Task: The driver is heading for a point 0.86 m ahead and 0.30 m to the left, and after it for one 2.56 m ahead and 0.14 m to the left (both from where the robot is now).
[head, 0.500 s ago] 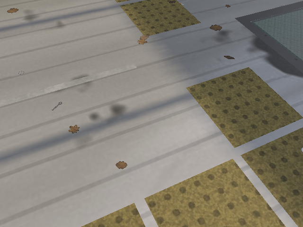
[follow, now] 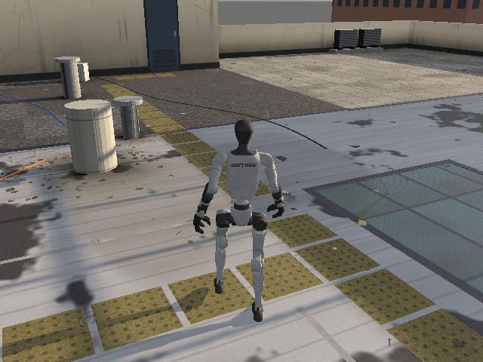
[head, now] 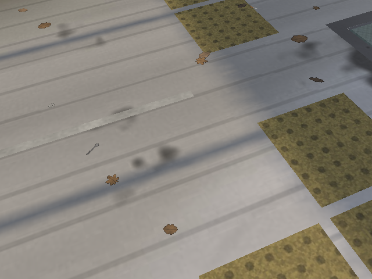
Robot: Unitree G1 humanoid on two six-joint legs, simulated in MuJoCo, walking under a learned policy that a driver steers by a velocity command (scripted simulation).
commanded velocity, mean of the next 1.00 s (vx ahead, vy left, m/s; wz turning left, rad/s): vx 0.49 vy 0.00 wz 0.21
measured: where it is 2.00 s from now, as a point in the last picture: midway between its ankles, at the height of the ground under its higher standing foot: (150, 158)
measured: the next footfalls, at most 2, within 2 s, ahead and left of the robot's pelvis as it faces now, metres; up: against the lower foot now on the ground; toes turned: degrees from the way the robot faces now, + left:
left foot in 0.16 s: +0.28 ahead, +0.14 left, +0.00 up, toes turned +2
right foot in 0.70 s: +0.57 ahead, -0.09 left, +0.00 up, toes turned +7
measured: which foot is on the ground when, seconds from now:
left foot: up 0.00-0.14, down 0.16-0.70, up 0.72-1.00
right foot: down 0.00-0.18, up 0.20-0.68, down 0.70-1.00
